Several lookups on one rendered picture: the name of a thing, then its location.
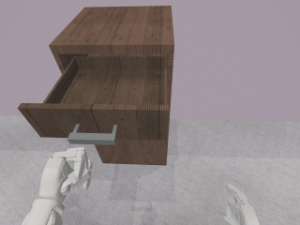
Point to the robot left forearm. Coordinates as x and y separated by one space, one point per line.
45 211

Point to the cabinet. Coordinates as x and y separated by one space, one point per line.
122 32

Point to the robot right hand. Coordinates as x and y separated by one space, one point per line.
245 214

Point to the drawer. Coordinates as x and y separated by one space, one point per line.
99 92

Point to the handle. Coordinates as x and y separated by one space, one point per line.
77 137

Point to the robot left hand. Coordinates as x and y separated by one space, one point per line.
65 171

